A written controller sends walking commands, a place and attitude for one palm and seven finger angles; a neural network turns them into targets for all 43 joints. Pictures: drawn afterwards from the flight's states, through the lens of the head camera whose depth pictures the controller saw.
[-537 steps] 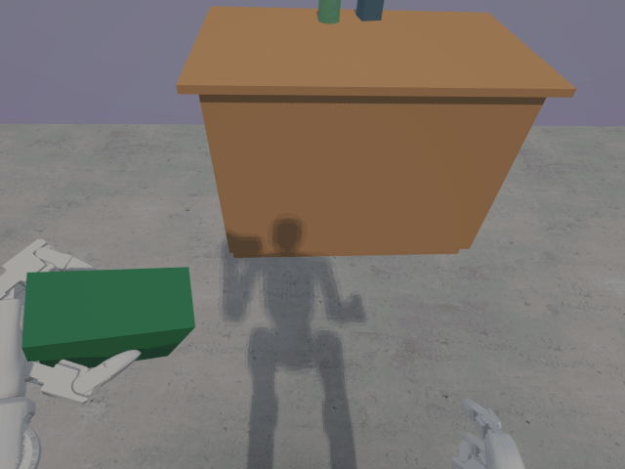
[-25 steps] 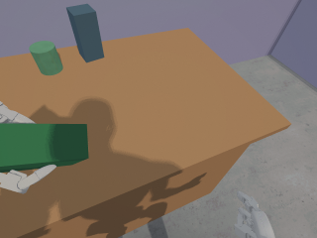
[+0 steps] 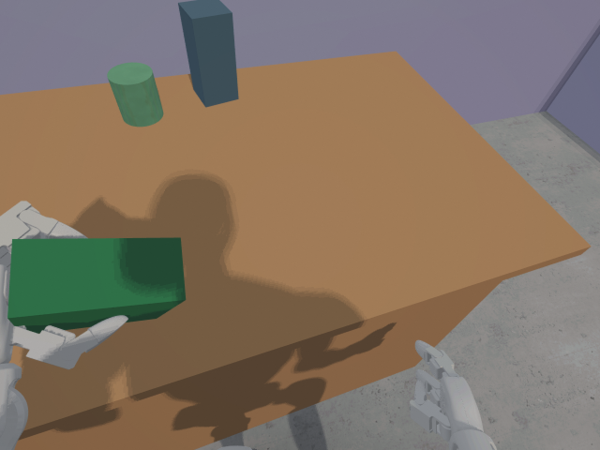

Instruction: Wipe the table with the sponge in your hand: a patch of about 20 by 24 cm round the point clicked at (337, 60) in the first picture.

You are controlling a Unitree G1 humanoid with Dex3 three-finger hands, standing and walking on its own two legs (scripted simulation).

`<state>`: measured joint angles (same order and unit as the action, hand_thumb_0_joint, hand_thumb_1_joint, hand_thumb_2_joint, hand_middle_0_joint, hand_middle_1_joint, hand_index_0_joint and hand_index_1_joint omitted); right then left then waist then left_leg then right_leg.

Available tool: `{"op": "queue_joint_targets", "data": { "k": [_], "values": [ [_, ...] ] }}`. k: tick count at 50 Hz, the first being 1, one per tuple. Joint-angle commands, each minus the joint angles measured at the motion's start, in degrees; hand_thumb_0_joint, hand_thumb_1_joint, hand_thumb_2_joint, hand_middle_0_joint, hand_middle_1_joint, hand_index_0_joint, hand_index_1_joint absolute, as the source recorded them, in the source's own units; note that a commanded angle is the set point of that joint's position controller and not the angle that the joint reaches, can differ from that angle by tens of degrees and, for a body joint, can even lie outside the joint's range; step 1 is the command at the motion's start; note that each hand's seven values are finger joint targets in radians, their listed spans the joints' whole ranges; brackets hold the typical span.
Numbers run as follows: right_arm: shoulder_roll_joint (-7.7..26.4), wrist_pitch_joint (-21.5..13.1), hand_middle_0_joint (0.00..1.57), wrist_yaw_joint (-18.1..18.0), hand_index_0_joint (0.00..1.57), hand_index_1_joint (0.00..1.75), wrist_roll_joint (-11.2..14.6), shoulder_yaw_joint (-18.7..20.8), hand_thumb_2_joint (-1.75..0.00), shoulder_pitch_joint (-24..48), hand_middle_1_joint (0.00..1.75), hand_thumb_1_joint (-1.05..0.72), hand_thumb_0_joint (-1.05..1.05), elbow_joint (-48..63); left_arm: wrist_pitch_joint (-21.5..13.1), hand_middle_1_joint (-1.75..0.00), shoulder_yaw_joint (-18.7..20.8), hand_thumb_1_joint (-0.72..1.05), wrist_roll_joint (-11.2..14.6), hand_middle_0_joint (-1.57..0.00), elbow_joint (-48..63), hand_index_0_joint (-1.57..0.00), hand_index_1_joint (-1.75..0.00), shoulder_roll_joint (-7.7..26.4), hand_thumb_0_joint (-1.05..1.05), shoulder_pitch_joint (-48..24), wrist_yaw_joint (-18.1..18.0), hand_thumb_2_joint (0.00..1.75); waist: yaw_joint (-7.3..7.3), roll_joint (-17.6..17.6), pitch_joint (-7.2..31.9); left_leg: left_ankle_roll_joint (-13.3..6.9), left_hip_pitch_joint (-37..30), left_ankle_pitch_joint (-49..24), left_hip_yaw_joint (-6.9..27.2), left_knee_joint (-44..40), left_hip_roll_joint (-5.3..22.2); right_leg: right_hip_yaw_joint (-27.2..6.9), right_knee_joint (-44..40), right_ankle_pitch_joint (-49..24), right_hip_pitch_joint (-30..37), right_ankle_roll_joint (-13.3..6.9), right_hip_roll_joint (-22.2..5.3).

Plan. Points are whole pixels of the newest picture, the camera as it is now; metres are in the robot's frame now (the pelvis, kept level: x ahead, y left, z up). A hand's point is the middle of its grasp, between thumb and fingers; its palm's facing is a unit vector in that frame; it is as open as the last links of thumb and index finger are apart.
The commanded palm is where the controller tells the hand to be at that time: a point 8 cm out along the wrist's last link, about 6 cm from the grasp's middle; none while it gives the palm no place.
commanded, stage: look again from close up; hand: left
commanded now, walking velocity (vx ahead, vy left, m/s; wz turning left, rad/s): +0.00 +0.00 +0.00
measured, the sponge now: (124, 285) +0.24 +0.21 +0.14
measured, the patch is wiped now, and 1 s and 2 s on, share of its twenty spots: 0.00 0.00 0.00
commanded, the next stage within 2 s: come to a stop and stand still in 0.34 s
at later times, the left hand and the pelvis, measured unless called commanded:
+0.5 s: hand (100, 293) +0.22 +0.21 +0.16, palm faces +0.34 -0.85 -0.40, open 10.1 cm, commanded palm +0.16 +0.26 +0.18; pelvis +0.00 -0.02 +0.00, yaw +0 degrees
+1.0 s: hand (76, 269) +0.24 +0.25 +0.16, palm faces +0.36 -0.84 -0.41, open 10.1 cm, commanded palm +0.18 +0.28 +0.18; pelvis +0.01 +0.00 +0.00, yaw -1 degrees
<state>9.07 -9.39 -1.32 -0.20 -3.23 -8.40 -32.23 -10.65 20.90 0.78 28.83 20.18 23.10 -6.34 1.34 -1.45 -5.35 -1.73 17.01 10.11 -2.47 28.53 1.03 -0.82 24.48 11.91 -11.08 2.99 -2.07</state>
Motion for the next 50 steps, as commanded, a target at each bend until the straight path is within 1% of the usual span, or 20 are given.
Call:
{"op": "queue_joint_targets", "data": {
  "k": [1,3,4,8,9,13,14,18,26,27,28,29,31,33,37,38,39,43,44,50],
  "values": [
    [9.3,-2.4,0.20,-1.0,0.20,0.30,0.5,4.5,-0.90,2.8,0.30,-0.90,0.00,8.8,-3.4,-1.60,5.1,0.10,0.8,-1.20,14.5,-1.20,-1.60,8.9,0.00,-4.7,-1.3,1.30,-1.71,6.9,10.4,1.0,-5.5,6.3,6.0,-8.7,5.7,0.6,-3.4,-3.1,0.5,-3.8,-0.7],
    [9.3,-2.5,0.20,-1.1,0.20,0.30,0.8,4.4,-0.90,3.9,0.30,-0.90,0.00,8.8,-2.9,-1.60,6.9,0.10,0.8,-1.20,14.6,-1.20,-1.60,10.9,0.00,-3.4,-1.8,1.30,-1.30,7.3,11.1,1.3,-7.1,6.1,5.5,-8.7,5.4,-0.1,-3.6,-2.7,0.0,-3.9,-0.9],
    [9.1,-2.3,0.20,-1.0,0.20,0.30,0.4,4.2,-0.90,2.8,0.30,-0.90,0.00,8.6,-3.2,-1.60,4.4,0.10,1.1,-1.20,13.4,-1.20,-1.60,7.8,0.00,-2.5,-1.5,1.30,-1.52,6.1,10.1,1.1,-5.4,7.0,5.7,-8.6,5.4,0.7,-4.1,-2.7,0.2,-3.7,-0.5],
    [9.5,-2.3,0.20,-1.2,0.20,0.30,1.1,4.7,-0.90,3.5,0.30,-0.90,0.00,8.7,-2.8,-1.60,6.6,0.10,1.1,-1.20,13.8,-1.20,-1.60,10.6,0.00,-2.2,-1.9,1.30,-1.58,6.7,10.1,1.3,-6.4,6.7,5.3,-7.9,4.9,-0.6,-4.6,-2.3,0.0,-4.0,-1.3],
    [9.6,-2.1,0.20,-1.2,0.20,0.30,0.7,4.6,-0.90,2.7,0.30,-0.90,0.00,8.5,-3.1,-1.60,4.3,0.10,1.3,-1.20,12.7,-1.20,-1.60,7.9,0.00,-1.8,-1.5,1.30,-1.74,5.7,9.3,1.1,-5.1,7.9,5.6,-8.0,5.0,0.1,-4.9,-1.8,-0.2,-3.9,-0.8],
    [9.8,-2.2,0.20,-1.5,0.20,0.30,1.4,5.0,-0.90,3.6,0.30,-0.90,0.00,8.7,-2.9,-1.60,6.8,0.10,1.3,-1.20,13.5,-1.20,-1.60,10.8,0.00,-1.5,-1.9,1.30,-1.67,5.3,10.1,1.1,-6.7,6.7,5.2,-7.4,4.9,-1.0,-5.1,-2.1,-0.3,-4.0,-1.5],
    [9.8,-2.0,0.20,-1.5,0.20,0.30,0.9,4.9,-0.90,2.5,0.30,-0.90,0.00,8.4,-3.2,-1.60,4.9,0.10,1.6,-1.20,12.1,-1.20,-1.60,8.5,0.00,-0.7,-1.6,1.30,-1.75,4.4,9.1,0.8,-4.9,7.1,5.3,-7.2,4.8,-0.3,-5.4,-2.3,0.1,-3.8,-1.2],
    [10.1,-2.2,0.20,-1.6,0.20,0.30,1.6,5.3,-0.90,3.3,0.30,-0.90,0.00,8.4,-2.9,-1.60,6.6,0.10,1.6,-1.20,13.0,-1.20,-1.60,10.7,0.00,-0.5,-1.9,1.30,-1.73,5.2,9.3,1.0,-6.3,5.7,5.1,-6.6,4.7,-1.6,-5.3,-2.6,-0.4,-4.1,-1.8],
    [10.2,-2.2,0.20,-1.6,0.20,0.30,1.5,5.6,-0.90,2.3,0.30,-0.90,0.00,8.3,-3.4,-1.60,5.7,0.10,2.0,-1.20,12.5,-1.20,-1.60,9.7,0.00,-0.2,-1.4,1.30,-1.93,4.8,8.5,0.7,-5.1,6.1,5.0,-6.0,4.5,-2.2,-5.8,-2.1,-0.4,-4.3,-2.0],
    [10.9,-3.7,0.20,-1.7,0.20,0.30,-2.3,6.5,-0.90,-2.3,0.30,-0.90,0.00,5.7,-9.2,-1.60,40.2,0.10,-5.0,-1.20,22.3,-1.20,-1.60,57.2,0.00,-53.3,-0.7,1.30,3.36,-5.3,4.6,0.4,1.0,-0.9,1.2,2.7,4.1,-6.9,-10.1,-10.3,-5.8,-4.4,-3.9],
    [8.2,-1.3,0.20,-1.7,0.20,0.30,1.5,5.6,-0.90,1.5,0.30,-0.90,0.00,3.1,-6.4,-1.60,23.2,0.10,-0.8,-1.20,0.7,-1.20,-1.60,32.7,0.00,-37.7,-0.1,1.30,-0.29,6.0,8.2,1.0,-7.9,-2.3,1.1,-0.4,4.6,-3.6,-4.7,-2.9,-8.3,-7.0,-7.1],
    [9.7,-2.0,0.20,-0.9,0.20,0.30,0.2,7.1,-0.90,-0.2,0.30,-0.90,0.00,5.2,-6.0,-1.60,14.2,0.10,0.5,-1.20,-6.1,-1.20,-1.60,19.3,0.00,-23.1,1.4,1.30,0.38,10.7,11.7,1.8,-9.9,1.4,1.6,-2.8,3.4,-6.0,-1.5,-3.5,-4.4,-7.6,-2.8],
    [10.3,-2.5,0.20,0.9,0.20,0.30,1.7,7.1,-0.90,0.0,0.30,-0.90,0.00,7.7,-5.9,-1.60,6.1,0.10,1.9,-1.20,-0.9,-1.20,-1.60,11.7,0.00,-9.7,3.0,1.30,0.84,11.1,12.3,0.9,-10.4,2.3,0.3,-4.7,2.7,-4.6,-1.6,-2.9,-2.4,-5.3,-1.5],
    [9.4,-2.8,0.20,2.4,0.20,0.30,2.6,6.4,-0.90,1.2,0.30,-0.90,0.00,8.6,-4.9,-1.60,1.6,0.10,2.6,-1.20,2.2,-1.20,-1.60,5.9,0.00,1.4,3.3,1.30,1.34,6.7,12.8,0.5,-10.1,3.9,0.6,-5.9,3.4,-1.7,-1.3,-0.9,-1.1,-4.3,-0.1],
    [9.4,-2.3,0.20,1.2,0.20,0.30,1.8,5.5,-0.90,2.2,0.30,-0.90,0.00,9.9,-3.9,-1.60,6.8,0.10,1.7,-1.20,5.5,-1.20,-1.60,12.3,0.00,0.7,2.0,1.30,0.80,-8.4,6.0,1.2,-4.5,11.6,-0.2,-4.8,1.9,-2.9,-7.6,8.3,-4.8,-3.7,-0.6],
    [9.8,-1.8,0.20,0.6,0.20,0.30,1.8,5.4,-0.90,3.0,0.30,-0.90,0.00,9.2,-3.6,-1.60,10.6,0.10,1.3,-1.20,6.4,-1.20,-1.60,15.8,0.00,-0.3,1.0,1.30,0.81,-6.2,6.7,1.4,-7.1,10.9,-0.7,-5.1,1.8,-3.0,-7.6,11.1,-7.3,-3.9,-0.2],
    [9.2,-1.6,0.20,0.0,0.20,0.30,1.5,5.2,-0.90,2.1,0.30,-0.90,0.00,9.4,-4.0,-1.60,7.9,0.10,1.5,-1.20,6.5,-1.20,-1.60,12.3,0.00,-2.0,1.2,1.30,-0.02,-4.5,6.4,1.1,-6.1,11.2,0.3,-5.9,2.1,-1.8,-6.7,10.6,-6.4,-3.9,-0.2],
    [9.5,-2.3,0.20,-1.1,0.20,0.30,1.2,4.9,-0.90,3.3,0.30,-0.90,0.00,9.4,-5.5,-1.60,11.6,0.10,0.4,-1.20,12.2,-1.20,-1.60,17.0,0.00,-9.5,-0.3,1.30,0.40,8.9,7.5,-0.1,-4.2,13.1,2.7,-10.0,4.0,-0.7,-1.6,2.9,-1.1,-3.5,1.5],
    [9.0,-2.5,0.20,-1.1,0.20,0.30,1.3,4.8,-0.90,2.6,0.30,-0.90,0.00,9.4,-5.8,-1.60,8.4,0.10,0.8,-1.20,11.3,-1.20,-1.60,12.7,0.00,-9.5,-0.1,1.30,0.09,9.8,7.9,-0.5,-2.9,14.0,3.5,-10.5,4.5,0.5,-0.9,1.4,1.0,-3.5,1.5],
    [9.0,-3.8,0.20,0.0,0.20,0.30,1.1,5.2,-0.90,1.9,0.30,-0.90,0.00,8.3,-6.5,-1.60,6.6,0.10,0.8,-1.20,14.4,-1.20,-1.60,11.0,0.00,-5.4,-0.1,1.30,-0.13,8.2,11.6,0.1,-9.1,-0.7,2.8,-5.8,3.4,-0.1,-1.9,-8.0,1.9,-3.9,0.3]
  ]
}}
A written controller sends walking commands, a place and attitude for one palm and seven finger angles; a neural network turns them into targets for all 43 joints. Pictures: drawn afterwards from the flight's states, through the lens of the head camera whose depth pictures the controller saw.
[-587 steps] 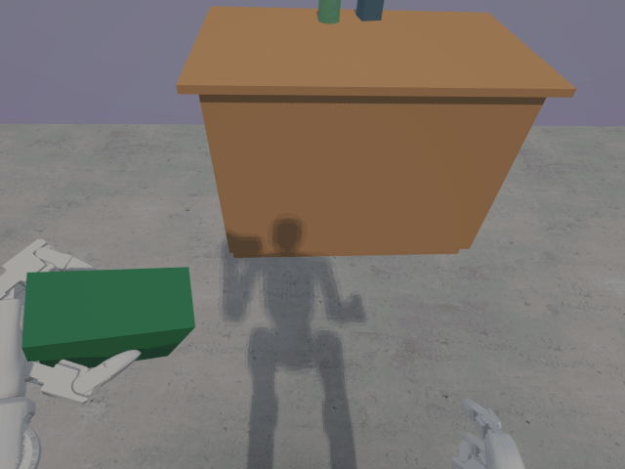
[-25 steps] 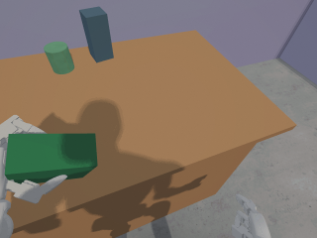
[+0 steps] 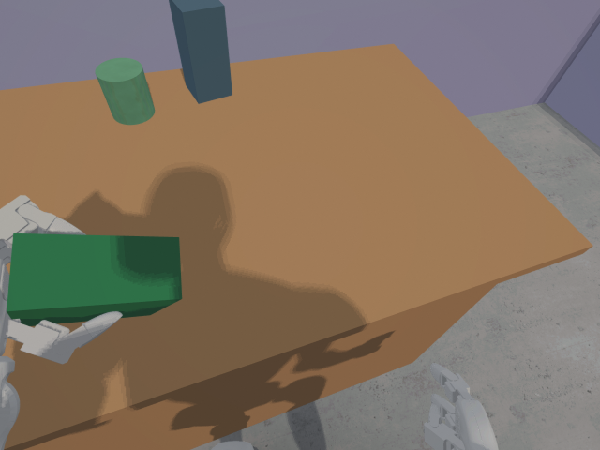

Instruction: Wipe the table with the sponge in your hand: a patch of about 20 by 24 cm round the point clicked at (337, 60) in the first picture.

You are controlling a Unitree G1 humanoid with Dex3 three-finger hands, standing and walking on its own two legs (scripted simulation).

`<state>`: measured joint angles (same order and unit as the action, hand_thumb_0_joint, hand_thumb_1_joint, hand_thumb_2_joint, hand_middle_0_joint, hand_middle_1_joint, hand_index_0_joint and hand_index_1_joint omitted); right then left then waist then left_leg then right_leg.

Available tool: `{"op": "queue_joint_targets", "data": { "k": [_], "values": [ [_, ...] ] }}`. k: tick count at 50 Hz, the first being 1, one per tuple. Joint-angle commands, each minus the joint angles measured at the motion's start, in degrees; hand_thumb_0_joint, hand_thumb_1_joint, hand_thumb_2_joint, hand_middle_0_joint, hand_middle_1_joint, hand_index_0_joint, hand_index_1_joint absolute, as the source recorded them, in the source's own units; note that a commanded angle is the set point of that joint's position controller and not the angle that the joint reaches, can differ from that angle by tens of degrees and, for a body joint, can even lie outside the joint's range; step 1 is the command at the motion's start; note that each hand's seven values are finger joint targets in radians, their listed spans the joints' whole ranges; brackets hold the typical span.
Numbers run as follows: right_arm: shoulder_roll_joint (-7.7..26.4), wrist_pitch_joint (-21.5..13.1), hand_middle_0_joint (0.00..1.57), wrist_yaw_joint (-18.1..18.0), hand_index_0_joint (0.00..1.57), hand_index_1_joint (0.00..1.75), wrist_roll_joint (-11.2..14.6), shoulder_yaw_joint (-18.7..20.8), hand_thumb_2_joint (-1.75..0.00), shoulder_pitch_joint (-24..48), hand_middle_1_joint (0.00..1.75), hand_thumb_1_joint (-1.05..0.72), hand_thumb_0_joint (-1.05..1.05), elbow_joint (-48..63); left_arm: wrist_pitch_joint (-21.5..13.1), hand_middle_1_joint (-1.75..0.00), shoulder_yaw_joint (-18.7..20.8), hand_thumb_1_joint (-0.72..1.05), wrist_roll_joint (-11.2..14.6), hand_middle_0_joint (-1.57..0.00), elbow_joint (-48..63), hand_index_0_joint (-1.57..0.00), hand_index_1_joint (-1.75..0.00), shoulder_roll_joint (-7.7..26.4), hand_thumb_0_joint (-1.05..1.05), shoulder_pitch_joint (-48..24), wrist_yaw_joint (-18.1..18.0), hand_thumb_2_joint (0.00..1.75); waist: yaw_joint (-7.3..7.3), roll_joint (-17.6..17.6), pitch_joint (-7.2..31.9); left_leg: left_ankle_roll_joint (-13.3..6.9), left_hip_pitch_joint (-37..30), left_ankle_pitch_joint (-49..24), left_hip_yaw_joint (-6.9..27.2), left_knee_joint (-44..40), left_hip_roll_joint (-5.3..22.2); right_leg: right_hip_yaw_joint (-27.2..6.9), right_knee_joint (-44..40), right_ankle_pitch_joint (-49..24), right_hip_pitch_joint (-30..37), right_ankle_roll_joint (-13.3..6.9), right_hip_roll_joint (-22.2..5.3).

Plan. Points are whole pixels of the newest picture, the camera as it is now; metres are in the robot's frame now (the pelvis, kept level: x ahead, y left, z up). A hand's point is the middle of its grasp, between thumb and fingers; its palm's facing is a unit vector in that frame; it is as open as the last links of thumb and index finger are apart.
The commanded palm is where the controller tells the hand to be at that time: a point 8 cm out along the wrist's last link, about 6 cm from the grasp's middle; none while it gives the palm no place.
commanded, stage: come to a stop and stand still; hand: left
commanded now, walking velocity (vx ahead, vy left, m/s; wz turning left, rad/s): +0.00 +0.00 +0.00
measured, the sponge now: (120, 282) +0.24 +0.22 +0.13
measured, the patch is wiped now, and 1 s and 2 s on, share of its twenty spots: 0.00 0.00 0.00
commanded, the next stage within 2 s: look again from close up in 0.36 s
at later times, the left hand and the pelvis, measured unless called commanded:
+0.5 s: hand (64, 274) +0.23 +0.25 +0.16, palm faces +0.37 -0.83 -0.41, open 10.1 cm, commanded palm +0.17 +0.29 +0.18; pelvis +0.01 +0.00 +0.00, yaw +1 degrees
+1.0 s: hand (81, 278) +0.23 +0.24 +0.16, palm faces +0.36 -0.83 -0.43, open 10.1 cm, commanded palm +0.17 +0.27 +0.18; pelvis +0.01 -0.01 +0.00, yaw +0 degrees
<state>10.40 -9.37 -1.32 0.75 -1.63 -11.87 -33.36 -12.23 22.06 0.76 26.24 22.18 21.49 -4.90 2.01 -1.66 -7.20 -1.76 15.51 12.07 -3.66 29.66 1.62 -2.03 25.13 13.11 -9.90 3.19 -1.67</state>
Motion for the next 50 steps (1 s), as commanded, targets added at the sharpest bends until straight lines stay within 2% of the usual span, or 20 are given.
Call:
{"op": "queue_joint_targets", "data": {
  "k": [1,4,8,9,13,14,17,18,19,23,24,28,29,33,34,38,39,43,44,50],
  "values": [
    [7.6,-3.7,0.20,0.1,0.20,0.30,0.1,3.6,-0.90,5.2,0.30,-0.90,0.00,9.0,-4.8,-1.60,5.0,0.10,0.8,-1.20,15.5,-1.20,-1.60,8.3,0.00,-2.5,-1.5,1.30,-0.71,7.2,13.2,0.2,-7.7,-4.3,3.9,-6.6,2.9,1.2,-2.7,-10.2,0.7,-4.0,-0.1],
    [7.9,-2.8,0.20,0.4,0.20,0.30,0.3,3.8,-0.90,4.6,0.30,-0.90,0.00,8.4,-3.8,-1.60,3.1,0.10,0.7,-1.20,11.8,-1.20,-1.60,5.6,0.00,-0.2,-1.1,1.30,-0.79,6.4,12.5,0.7,-7.3,-6.2,4.3,-7.7,3.6,2.5,-2.3,-9.9,0.0,-3.5,0.4],
    [7.7,-1.8,0.20,0.1,0.20,0.30,0.6,3.7,-0.90,6.3,0.30,-0.90,0.00,9.1,-3.2,-1.60,6.8,0.10,0.6,-1.20,13.4,-1.20,-1.60,9.7,0.00,-0.8,-1.7,1.30,-0.81,5.5,13.9,0.9,-8.7,-8.9,4.2,-7.5,3.7,1.8,-2.3,-11.4,0.7,-3.5,-0.3],
    [7.5,-1.2,0.20,0.0,0.20,0.30,0.4,3.7,-0.90,5.2,0.30,-0.90,0.00,9.2,-3.2,-1.60,4.6,0.10,1.0,-1.20,12.3,-1.20,-1.60,7.1,0.00,0.2,-1.3,1.30,-0.80,5.0,13.4,0.5,-7.6,-9.3,4.4,-7.1,4.0,2.5,-3.0,-12.1,1.3,-3.4,-0.5],
    [7.9,-1.0,0.20,-0.2,0.20,0.30,0.7,3.7,-0.90,6.8,0.30,-0.90,0.00,9.8,-3.1,-1.60,7.4,0.10,0.7,-1.20,16.7,-1.20,-1.60,10.8,0.00,-1.8,-2.0,1.30,-0.69,7.4,14.8,1.0,-9.2,-11.0,3.8,-7.0,3.7,2.0,-2.3,-13.2,1.9,-3.7,-0.6],
    [7.3,-0.6,0.20,-0.2,0.20,0.30,0.5,3.5,-0.90,5.7,0.30,-0.90,0.00,10.0,-3.1,-1.60,4.2,0.10,1.1,-1.20,15.2,-1.20,-1.60,7.2,0.00,-0.4,-1.5,1.30,-0.88,7.8,14.2,0.6,-8.0,-10.3,4.1,-7.2,3.9,2.9,-2.7,-12.8,2.3,-3.6,-0.6],
    [7.6,-0.8,0.20,-0.3,0.20,0.30,0.6,3.9,-0.90,5.5,0.30,-0.90,0.00,10.3,-3.3,-1.60,5.6,0.10,1.0,-1.20,17.6,-1.20,-1.60,9.2,0.00,-1.0,-1.9,1.30,-0.82,7.4,15.2,0.5,-8.8,-11.2,4.5,-6.4,4.1,2.2,-2.8,-14.1,3.4,-3.9,-1.3],
    [7.6,-0.8,0.20,-0.3,0.20,0.30,0.7,3.6,-0.90,6.6,0.30,-0.90,0.00,10.1,-2.9,-1.60,6.9,0.10,0.7,-1.20,16.5,-1.20,-1.60,10.4,0.00,-0.3,-2.3,1.30,-0.69,7.2,15.0,0.8,-9.2,-10.1,4.1,-6.7,3.9,1.8,-3.0,-13.5,2.6,-3.8,-1.1],
    [7.5,-0.3,0.20,-0.3,0.20,0.30,0.4,3.5,-0.90,5.6,0.30,-0.90,0.00,10.0,-2.9,-1.60,4.2,0.10,1.2,-1.20,14.9,-1.20,-1.60,7.3,0.00,0.8,-1.8,1.30,-0.84,6.7,14.3,0.5,-7.9,-8.3,4.2,-6.9,3.9,2.2,-3.7,-13.0,2.7,-3.8,-1.2],
    [7.9,-0.4,0.20,-0.6,0.20,0.30,0.7,3.6,-0.90,6.5,0.30,-0.90,0.00,9.8,-2.6,-1.60,6.0,0.10,0.6,-1.20,14.1,-1.20,-1.60,9.5,0.00,-1.0,-2.3,1.30,-0.88,7.0,12.2,0.9,-6.8,-3.2,4.2,-8.2,4.0,1.2,-4.4,-10.3,1.6,-3.9,-1.3],
    [7.7,0.0,0.20,-0.5,0.20,0.30,0.5,3.6,-0.90,5.3,0.30,-0.90,0.00,9.7,-2.6,-1.60,3.5,0.10,1.0,-1.20,12.1,-1.20,-1.60,6.7,0.00,-0.3,-1.9,1.30,-1.11,5.8,11.7,0.5,-5.7,-2.1,4.6,-8.3,3.9,1.8,-4.9,-9.9,1.9,-3.8,-1.1],
    [8.1,-0.1,0.20,-0.7,0.20,0.30,0.9,3.8,-0.90,6.5,0.30,-0.90,0.00,9.9,-2.6,-1.60,6.0,0.10,0.5,-1.20,13.9,-1.20,-1.60,9.8,0.00,-1.2,-2.3,1.30,-0.83,5.9,12.5,0.7,-6.6,-1.2,4.7,-8.9,3.9,1.2,-4.7,-9.0,2.0,-3.9,-1.2],
    [7.8,0.1,0.20,-0.7,0.20,0.30,0.6,3.7,-0.90,5.7,0.30,-0.90,0.00,10.0,-2.7,-1.60,3.0,0.10,0.9,-1.20,13.1,-1.20,-1.60,6.5,0.00,-0.4,-1.8,1.30,-1.12,6.3,12.3,0.3,-6.1,-1.1,4.8,-8.8,3.8,1.7,-5.0,-8.9,2.1,-3.9,-1.2],
    [8.0,0.0,0.20,-0.8,0.20,0.30,0.9,3.8,-0.90,6.5,0.30,-0.90,0.00,10.0,-2.6,-1.60,6.4,0.10,0.6,-1.20,13.8,-1.20,-1.60,10.0,0.00,0.3,-2.3,1.30,-0.82,4.7,12.5,0.5,-5.9,-0.7,4.7,-8.5,3.8,1.1,-5.1,-8.9,2.5,-4.0,-1.5],
    [7.9,0.3,0.20,-0.8,0.20,0.30,0.7,3.9,-0.90,5.4,0.30,-0.90,0.00,9.9,-2.7,-1.60,4.0,0.10,1.0,-1.20,12.9,-1.20,-1.60,7.1,0.00,1.0,-1.9,1.30,-1.12,4.1,12.5,0.2,-5.6,-1.0,4.9,-8.3,3.6,1.4,-5.3,-9.2,2.6,-4.0,-1.4],
    [8.1,0.1,0.20,-0.9,0.20,0.30,0.9,4.0,-0.90,6.4,0.30,-0.90,0.00,9.8,-2.5,-1.60,6.3,0.10,0.7,-1.20,13.7,-1.20,-1.60,9.9,0.00,0.7,-2.3,1.30,-0.97,5.5,12.0,0.5,-6.1,-0.5,4.5,-8.4,3.8,0.5,-5.2,-8.5,1.7,-4.1,-1.7],
    [7.9,0.3,0.20,-0.9,0.20,0.30,0.7,4.0,-0.90,5.3,0.30,-0.90,0.00,9.6,-2.6,-1.60,4.3,0.10,1.1,-1.20,12.3,-1.20,-1.60,7.3,0.00,1.3,-2.0,1.30,-1.24,5.4,11.9,0.2,-5.3,-0.3,4.9,-8.3,3.7,1.0,-5.5,-8.5,2.1,-4.2,-1.6],
    [8.2,0.1,0.20,-0.9,0.20,0.30,1.0,4.2,-0.90,6.1,0.30,-0.90,0.00,9.6,-2.5,-1.60,5.7,0.10,0.7,-1.20,13.6,-1.20,-1.60,9.3,0.00,0.1,-2.3,1.30,-1.13,4.8,11.7,0.4,-5.9,-0.8,4.9,-8.2,3.8,0.3,-5.2,-8.7,1.6,-4.3,-1.8],
    [7.9,0.3,0.20,-1.0,0.20,0.30,0.8,4.1,-0.90,5.5,0.30,-0.90,0.00,9.7,-2.6,-1.60,4.0,0.10,1.1,-1.20,13.2,-1.20,-1.60,7.3,0.00,0.3,-2.0,1.30,-1.35,5.1,11.2,0.3,-6.0,-1.6,5.1,-8.5,4.0,0.9,-5.4,-8.9,1.3,-4.1,-1.5],
    [7.6,-0.1,0.20,-0.9,0.20,0.30,0.9,4.4,-0.90,5.4,0.30,-0.90,0.00,11.4,-3.3,-1.60,5.7,0.10,1.6,-1.20,16.8,-1.20,-1.60,9.0,0.00,-0.1,-2.0,1.30,-0.75,8.1,11.4,0.3,-6.7,-8.7,5.9,-8.9,7.6,2.2,-1.8,-10.3,0.8,-3.2,-0.6]
  ]
}}
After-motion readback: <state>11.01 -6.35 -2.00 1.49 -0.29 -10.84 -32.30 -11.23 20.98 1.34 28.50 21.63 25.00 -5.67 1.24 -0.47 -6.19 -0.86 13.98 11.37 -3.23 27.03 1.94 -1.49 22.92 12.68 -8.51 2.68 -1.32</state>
